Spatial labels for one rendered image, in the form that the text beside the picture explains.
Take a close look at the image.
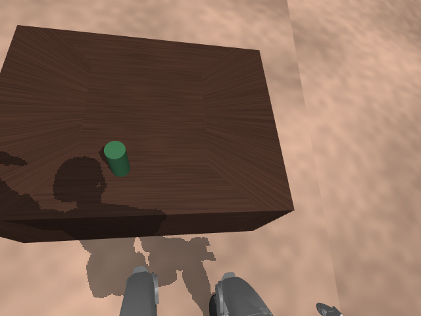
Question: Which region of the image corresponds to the right robot hand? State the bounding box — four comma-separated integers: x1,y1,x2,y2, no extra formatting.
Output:
316,303,342,316

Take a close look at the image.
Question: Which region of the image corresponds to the can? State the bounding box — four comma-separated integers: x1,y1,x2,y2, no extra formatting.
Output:
104,141,130,177

